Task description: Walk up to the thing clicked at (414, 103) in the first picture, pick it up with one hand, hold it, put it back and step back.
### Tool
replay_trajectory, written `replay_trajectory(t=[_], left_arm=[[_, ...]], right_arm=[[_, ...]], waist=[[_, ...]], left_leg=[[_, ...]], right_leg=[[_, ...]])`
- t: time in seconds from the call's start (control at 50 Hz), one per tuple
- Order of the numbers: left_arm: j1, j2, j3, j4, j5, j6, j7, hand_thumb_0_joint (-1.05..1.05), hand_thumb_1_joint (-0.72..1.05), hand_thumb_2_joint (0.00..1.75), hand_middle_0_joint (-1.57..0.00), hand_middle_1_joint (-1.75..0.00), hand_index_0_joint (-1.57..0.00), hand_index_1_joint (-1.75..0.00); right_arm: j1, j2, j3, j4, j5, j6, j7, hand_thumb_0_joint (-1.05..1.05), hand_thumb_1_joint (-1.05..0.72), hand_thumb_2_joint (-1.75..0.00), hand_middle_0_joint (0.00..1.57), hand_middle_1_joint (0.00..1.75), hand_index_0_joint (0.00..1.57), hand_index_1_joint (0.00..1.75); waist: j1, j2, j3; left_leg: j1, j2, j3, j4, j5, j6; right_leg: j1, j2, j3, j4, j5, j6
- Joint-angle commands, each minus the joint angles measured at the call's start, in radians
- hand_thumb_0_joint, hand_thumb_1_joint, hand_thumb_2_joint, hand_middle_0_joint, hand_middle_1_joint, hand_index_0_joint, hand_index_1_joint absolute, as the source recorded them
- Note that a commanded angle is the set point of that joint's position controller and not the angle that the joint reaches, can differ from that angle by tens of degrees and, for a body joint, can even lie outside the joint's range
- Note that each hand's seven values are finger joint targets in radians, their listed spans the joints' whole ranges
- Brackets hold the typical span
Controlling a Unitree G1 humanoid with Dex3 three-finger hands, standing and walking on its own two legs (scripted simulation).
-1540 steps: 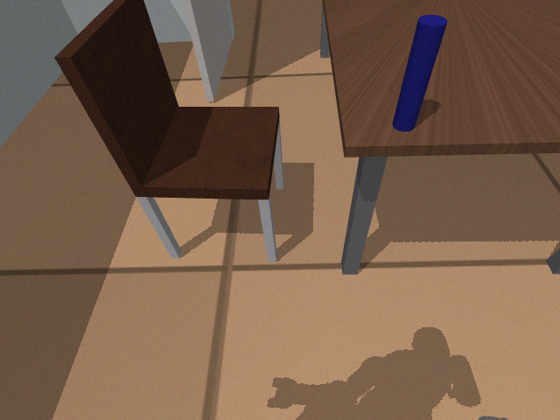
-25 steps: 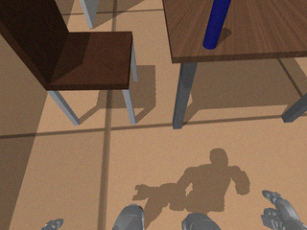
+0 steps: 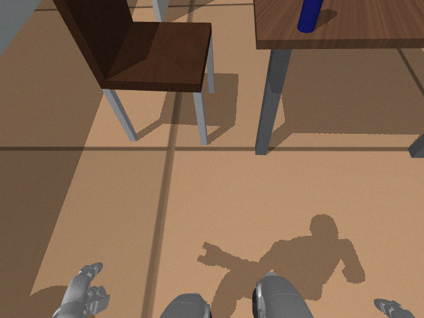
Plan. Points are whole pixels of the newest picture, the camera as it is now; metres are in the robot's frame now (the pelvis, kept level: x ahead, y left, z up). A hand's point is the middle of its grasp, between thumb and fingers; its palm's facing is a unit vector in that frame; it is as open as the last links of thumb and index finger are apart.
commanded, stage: step back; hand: right
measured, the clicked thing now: out of the picture +0.86 -0.24 +0.13
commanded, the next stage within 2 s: stand in 1.44 s
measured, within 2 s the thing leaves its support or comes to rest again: neither
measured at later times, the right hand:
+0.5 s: hand out of the picture -0.06 -0.29 -0.15, palm faces -0.02 +0.94 -0.35, open 7.4 cm
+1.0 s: hand out of the picture -0.08 -0.27 -0.14, palm faces -0.04 +0.93 -0.36, open 7.4 cm
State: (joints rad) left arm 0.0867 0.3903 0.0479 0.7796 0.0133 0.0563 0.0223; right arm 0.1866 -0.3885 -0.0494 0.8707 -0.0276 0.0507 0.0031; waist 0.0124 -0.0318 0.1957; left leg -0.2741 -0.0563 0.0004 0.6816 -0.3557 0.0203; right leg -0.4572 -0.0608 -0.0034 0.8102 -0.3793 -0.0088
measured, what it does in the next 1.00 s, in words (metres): walks backwards: right foot, then left foot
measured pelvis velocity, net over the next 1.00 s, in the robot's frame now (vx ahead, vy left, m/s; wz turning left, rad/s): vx -0.15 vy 0.00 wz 0.00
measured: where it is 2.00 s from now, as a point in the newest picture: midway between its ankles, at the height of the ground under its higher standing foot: outside the picture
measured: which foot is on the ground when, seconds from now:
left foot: down 0.00-0.30, up 0.32-0.58, down 0.60-1.00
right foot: up 0.00-0.26, down 0.28-1.00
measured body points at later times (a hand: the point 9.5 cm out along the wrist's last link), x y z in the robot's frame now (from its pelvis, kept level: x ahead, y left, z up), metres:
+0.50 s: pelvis -0.15 -0.02 +0.01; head -0.12 -0.05 +0.46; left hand -0.09 +0.30 -0.09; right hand -0.06 -0.34 -0.12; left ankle -0.14 +0.13 -0.66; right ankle -0.15 -0.13 -0.71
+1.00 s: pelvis -0.15 +0.00 +0.02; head -0.14 -0.01 +0.47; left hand -0.09 +0.30 -0.10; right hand -0.07 -0.32 -0.11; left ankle -0.14 +0.13 -0.70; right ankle -0.15 -0.13 -0.71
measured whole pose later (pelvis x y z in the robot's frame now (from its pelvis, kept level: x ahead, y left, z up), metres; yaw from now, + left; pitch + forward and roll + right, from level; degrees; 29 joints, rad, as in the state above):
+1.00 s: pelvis -0.15 +0.00 +0.02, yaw +0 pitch -2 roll +0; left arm 0.19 0.35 0.04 0.99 0.03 -0.04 -0.01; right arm 0.19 -0.39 -0.05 1.00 -0.02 0.00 0.02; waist 0.03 0.02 0.06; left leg -0.29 0.00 -0.02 0.66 -0.43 0.00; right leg -0.23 -0.03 -0.03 0.58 -0.31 0.00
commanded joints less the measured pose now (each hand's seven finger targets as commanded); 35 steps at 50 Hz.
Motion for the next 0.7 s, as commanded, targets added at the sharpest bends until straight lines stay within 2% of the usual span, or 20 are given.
replay_trajectory(t=[0.0, 0.06, 0.14, 0.18, 0.22, 0.24, 0.26, 0.28, 0.3, 0.34, 0.36, 0.4, 0.48, 0.52, 0.56, 0.58, 0.6, 0.62, 0.64, 0.68], left_arm=[[0.002, 0.202, 0.082, -0.050, -0.006, -0.007, 0.024, 0.00, 0.90, 0.90, -0.20, -0.30, -0.20, -0.30], [0.112, 0.192, 0.083, 0.002, -0.011, -0.011, 0.012, 0.00, 0.90, 0.90, -0.20, -0.30, -0.20, -0.30], [0.088, 0.170, 0.067, -0.002, 0.003, -0.031, 0.003, 0.00, 0.90, 0.90, -0.20, -0.30, -0.20, -0.30], [0.113, 0.165, 0.061, 0.020, 0.004, -0.046, 0.003, 0.00, 0.90, 0.90, -0.20, -0.30, -0.20, -0.30], [0.203, 0.159, 0.059, 0.074, 0.010, -0.061, 0.004, 0.00, 0.90, 0.90, -0.20, -0.30, -0.20, -0.30], [0.219, 0.183, 0.066, 0.090, 0.020, -0.068, 0.007, 0.00, 0.90, 0.90, -0.20, -0.30, -0.20, -0.30], [0.216, 0.254, 0.090, 0.092, 0.037, -0.074, 0.007, 0.00, 0.90, 0.90, -0.20, -0.30, -0.20, -0.30], [0.167, 0.373, 0.117, 0.064, 0.039, -0.068, 0.007, 0.00, 0.90, 0.90, -0.20, -0.30, -0.20, -0.30], [0.091, 0.391, 0.118, 0.035, 0.035, -0.077, 0.012, 0.00, 0.90, 0.90, -0.20, -0.30, -0.20, -0.30], [-0.007, 0.276, 0.083, 0.022, 0.028, -0.082, 0.017, 0.00, 0.90, 0.90, -0.20, -0.30, -0.20, -0.30], [0.001, 0.254, 0.082, 0.030, 0.032, -0.082, 0.018, 0.00, 0.90, 0.90, -0.20, -0.30, -0.20, -0.30], [0.070, 0.248, 0.083, 0.039, 0.031, -0.089, 0.012, 0.00, 0.90, 0.90, -0.20, -0.30, -0.20, -0.30], [0.148, 0.272, 0.100, 0.058, 0.039, -0.087, 0.004, 0.00, 0.90, 0.90, -0.20, -0.30, -0.20, -0.30], [0.108, 0.282, 0.097, 0.056, 0.032, -0.083, -0.004, 0.00, 0.90, 0.90, -0.20, -0.30, -0.20, -0.30], [0.078, 0.246, 0.067, 0.052, 0.025, -0.071, -0.011, 0.00, 0.90, 0.90, -0.20, -0.30, -0.20, -0.30], [0.104, 0.188, 0.047, 0.050, 0.022, -0.067, -0.013, 0.00, 0.90, 0.90, -0.20, -0.30, -0.20, -0.30], [0.070, 0.134, 0.031, 0.045, 0.001, -0.068, -0.016, 0.00, 0.90, 0.90, -0.20, -0.30, -0.20, -0.30], [0.015, 0.238, 0.064, 0.062, 0.014, -0.068, -0.008, 0.00, 0.90, 0.90, -0.20, -0.30, -0.20, -0.30], [0.028, 0.232, 0.062, 0.077, 0.008, -0.070, -0.018, 0.00, 0.90, 0.90, -0.20, -0.30, -0.20, -0.30], [0.080, 0.197, 0.054, 0.100, 0.000, -0.080, -0.030, 0.00, 0.90, 0.90, -0.20, -0.30, -0.20, -0.30]], right_arm=[[-0.067, -0.290, -0.074, -0.093, -0.014, -0.033, -0.023, 0.00, -0.90, -0.90, 0.20, 0.30, 0.20, 0.30], [-0.138, -0.241, -0.055, -0.108, -0.015, -0.029, -0.028, 0.00, -0.90, -0.90, 0.20, 0.30, 0.20, 0.30], [-0.049, -0.232, -0.061, -0.104, -0.016, -0.016, -0.021, 0.00, -0.90, -0.90, 0.20, 0.30, 0.20, 0.30], [-0.048, -0.244, -0.066, -0.101, -0.011, -0.009, -0.017, 0.00, -0.90, -0.90, 0.20, 0.30, 0.20, 0.30], [-0.087, -0.265, -0.066, -0.102, 0.000, 0.007, -0.012, 0.00, -0.90, -0.90, 0.20, 0.30, 0.20, 0.30], [-0.101, -0.241, -0.057, -0.102, 0.002, 0.011, -0.010, 0.00, -0.90, -0.90, 0.20, 0.30, 0.20, 0.30], [-0.090, -0.184, -0.041, -0.110, 0.008, 0.008, -0.005, 0.00, -0.90, -0.90, 0.20, 0.30, 0.20, 0.30], [-0.153, -0.164, -0.043, -0.135, 0.011, 0.008, -0.018, 0.00, -0.90, -0.90, 0.20, 0.30, 0.20, 0.30], [-0.156, -0.207, -0.063, -0.124, 0.013, 0.014, -0.024, 0.00, -0.90, -0.90, 0.20, 0.30, 0.20, 0.30], [-0.084, -0.208, -0.059, -0.070, 0.023, 0.003, -0.022, 0.00, -0.90, -0.90, 0.20, 0.30, 0.20, 0.30], [-0.069, -0.201, -0.055, -0.061, 0.023, -0.003, -0.022, 0.00, -0.90, -0.90, 0.20, 0.30, 0.20, 0.30], [-0.059, -0.200, -0.052, -0.049, 0.010, -0.014, -0.018, 0.00, -0.90, -0.90, 0.20, 0.30, 0.20, 0.30], [-0.112, -0.188, -0.050, -0.055, -0.009, -0.035, -0.002, 0.00, -0.90, -0.90, 0.20, 0.30, 0.20, 0.30], [-0.074, -0.178, -0.051, -0.026, -0.008, -0.050, 0.003, 0.00, -0.90, -0.90, 0.20, 0.30, 0.20, 0.30], [0.033, -0.175, -0.065, 0.040, -0.007, -0.064, 0.001, 0.00, -0.90, -0.90, 0.20, 0.30, 0.20, 0.30], [0.067, -0.206, -0.079, 0.052, -0.018, -0.072, -0.004, 0.00, -0.90, -0.90, 0.20, 0.30, 0.20, 0.30], [0.036, -0.283, -0.081, 0.035, -0.021, -0.078, -0.006, 0.00, -0.90, -0.90, 0.20, 0.30, 0.20, 0.30], [0.012, -0.337, -0.092, 0.022, -0.014, -0.079, -0.001, 0.00, -0.90, -0.90, 0.20, 0.30, 0.20, 0.30], [-0.042, -0.278, -0.076, 0.019, -0.014, -0.087, -0.003, 0.00, -0.90, -0.90, 0.20, 0.30, 0.20, 0.30], [-0.082, -0.242, -0.060, 0.014, -0.020, -0.092, -0.005, 0.00, -0.90, -0.90, 0.20, 0.30, 0.20, 0.30]], waist=[[-0.005, 0.096, -0.199], [0.048, 0.168, -0.158], [-0.021, 0.228, -0.216], [-0.023, 0.239, -0.278], [0.020, 0.219, -0.316], [0.034, 0.169, -0.308], [0.026, 0.004, -0.248], [0.078, -0.221, -0.198], [0.057, -0.169, -0.118], [-0.022, -0.002, -0.113], [-0.023, -0.046, -0.132], [0.019, -0.094, -0.158], [0.081, -0.156, -0.155], [0.052, -0.179, -0.156], [-0.009, -0.095, -0.185], [-0.024, 0.026, -0.212], [-0.031, 0.237, -0.191], [-0.054, 0.160, -0.124], [-0.011, 0.080, -0.088], [0.010, 0.144, -0.096]], left_leg=[[-0.075, 0.403, -0.378, -0.316, 0.466, 0.274], [-0.063, 0.320, -0.223, -0.267, 0.449, 0.225], [0.148, 0.314, -0.225, -0.219, 0.499, 0.232], [0.192, 0.299, -0.211, -0.180, 0.435, 0.203], [0.132, 0.275, -0.165, -0.124, 0.333, 0.165], [0.025, 0.240, -0.140, -0.080, 0.231, 0.124], [-0.218, 0.134, -0.114, 0.041, 0.025, 0.053], [-0.247, 0.001, -0.101, 0.257, -0.226, -0.009], [-0.208, 0.041, -0.243, 0.422, -0.243, -0.027], [-0.229, -0.026, -0.235, 0.503, -0.123, -0.022], [-0.220, -0.032, -0.191, 0.492, -0.102, -0.031], [-0.234, -0.013, -0.148, 0.444, -0.082, -0.049], [-0.248, 0.038, -0.080, 0.117, -0.181, -0.048], [-0.084, 0.055, -0.023, -0.068, -0.182, -0.032], [0.162, 0.014, 0.012, -0.291, 0.017, -0.006], [0.296, 0.104, -0.160, -0.337, -0.040, 0.023], [0.207, 0.339, -0.547, -0.463, -0.346, 0.129], [-0.018, 0.410, -0.604, -0.494, -0.488, 0.229], [-0.067, 0.361, -0.497, -0.468, -0.421, 0.203], [-0.016, 0.280, -0.339, -0.421, -0.262, 0.152]], right_leg=[[0.025, 0.147, 0.189, 0.477, -0.228, -0.013], [0.025, 0.134, 0.137, 0.449, -0.145, 0.006], [0.038, 0.098, 0.065, 0.115, -0.170, 0.038], [0.104, 0.080, 0.028, -0.110, -0.121, 0.022], [0.261, 0.098, -0.039, -0.388, 0.053, 0.002], [0.339, 0.083, 0.006, -0.439, 0.112, -0.013], [0.401, -0.043, 0.261, -0.450, -0.005, -0.061], [0.163, -0.323, 0.564, -0.542, -0.028, -0.234], [-0.001, -0.398, 0.639, -0.555, 0.004, -0.300], [0.084, -0.221, 0.316, -0.409, 0.255, -0.206], [0.108, -0.183, 0.246, -0.390, 0.259, -0.182], [0.198, -0.143, 0.221, -0.390, 0.150, -0.168], [0.333, -0.199, 0.301, -0.428, -0.129, -0.190], [0.237, -0.212, 0.280, -0.423, -0.098, -0.183], [0.122, -0.131, 0.165, -0.303, -0.039, -0.115], [-0.012, -0.077, 0.107, -0.162, -0.016, -0.076], [-0.135, 0.055, -0.008, -0.023, -0.145, -0.006], [-0.028, 0.016, 0.065, 0.081, -0.223, -0.007], [0.027, 0.006, 0.088, 0.098, -0.157, -0.011], [0.039, 0.002, 0.058, -0.005, -0.088, -0.016]])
